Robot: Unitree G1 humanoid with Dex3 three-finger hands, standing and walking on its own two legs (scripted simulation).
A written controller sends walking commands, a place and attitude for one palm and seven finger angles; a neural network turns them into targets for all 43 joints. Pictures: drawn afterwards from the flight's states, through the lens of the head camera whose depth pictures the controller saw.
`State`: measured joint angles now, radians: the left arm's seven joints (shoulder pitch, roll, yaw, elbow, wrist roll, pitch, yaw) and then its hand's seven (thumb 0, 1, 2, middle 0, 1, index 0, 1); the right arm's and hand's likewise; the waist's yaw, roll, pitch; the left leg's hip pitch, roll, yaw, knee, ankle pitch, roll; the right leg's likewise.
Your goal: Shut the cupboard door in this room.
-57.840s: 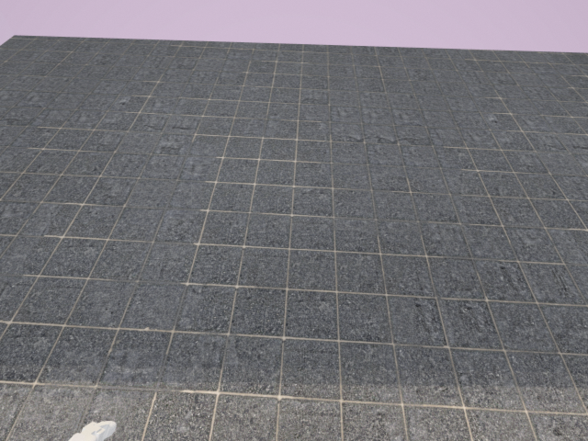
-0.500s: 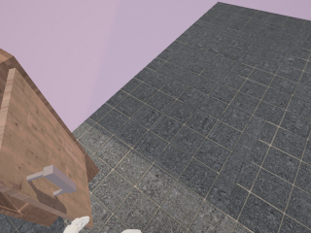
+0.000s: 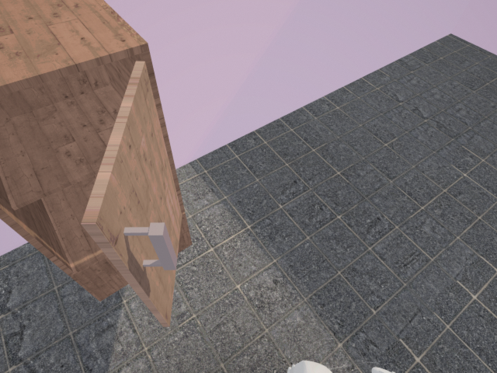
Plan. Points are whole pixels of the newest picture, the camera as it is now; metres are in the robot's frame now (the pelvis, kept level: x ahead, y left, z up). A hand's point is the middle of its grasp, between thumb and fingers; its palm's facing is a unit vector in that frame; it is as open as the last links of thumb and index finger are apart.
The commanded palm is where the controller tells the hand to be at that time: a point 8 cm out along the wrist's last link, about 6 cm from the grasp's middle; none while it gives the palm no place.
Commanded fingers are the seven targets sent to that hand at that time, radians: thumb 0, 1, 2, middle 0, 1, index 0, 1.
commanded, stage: turn or walk to find it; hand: left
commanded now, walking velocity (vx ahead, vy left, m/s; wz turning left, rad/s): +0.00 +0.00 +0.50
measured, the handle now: (152, 248) +0.31 +0.20 -0.04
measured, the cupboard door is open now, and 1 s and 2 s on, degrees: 55 55 55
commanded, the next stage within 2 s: stand and wait in 0.58 s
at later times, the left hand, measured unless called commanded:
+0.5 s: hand out of the picture +0.04 +0.16 -0.14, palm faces +0.29 -0.92 -0.26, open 7.4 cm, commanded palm none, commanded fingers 0.00 0.90 0.90 -0.20 -0.30 -0.20 -0.30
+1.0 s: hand out of the picture -0.03 +0.16 -0.17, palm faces +0.42 -0.87 -0.25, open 7.4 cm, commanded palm none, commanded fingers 0.00 0.90 0.90 -0.20 -0.30 -0.20 -0.30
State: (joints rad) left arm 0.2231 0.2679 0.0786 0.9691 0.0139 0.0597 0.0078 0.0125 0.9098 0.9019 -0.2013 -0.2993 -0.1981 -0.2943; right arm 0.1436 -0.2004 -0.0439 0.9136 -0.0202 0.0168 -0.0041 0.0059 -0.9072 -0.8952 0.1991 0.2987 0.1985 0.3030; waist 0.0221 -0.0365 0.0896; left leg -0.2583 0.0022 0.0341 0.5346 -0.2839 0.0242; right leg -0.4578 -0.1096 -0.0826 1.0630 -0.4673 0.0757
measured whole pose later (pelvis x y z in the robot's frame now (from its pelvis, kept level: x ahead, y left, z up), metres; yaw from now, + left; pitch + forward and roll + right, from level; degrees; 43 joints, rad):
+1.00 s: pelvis +0.02 -0.03 +0.00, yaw +23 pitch -1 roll +1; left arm 0.26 0.19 0.02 1.02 0.02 0.00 0.02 0.01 0.91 0.90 -0.20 -0.30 -0.20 -0.29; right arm 0.15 -0.16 -0.04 1.01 -0.01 0.00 -0.02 0.00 -0.92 -0.89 0.20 0.30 0.20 0.30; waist 0.03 0.00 0.05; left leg -0.21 0.01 0.07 0.53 -0.31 -0.01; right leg -0.26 -0.08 -0.08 0.56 -0.27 0.03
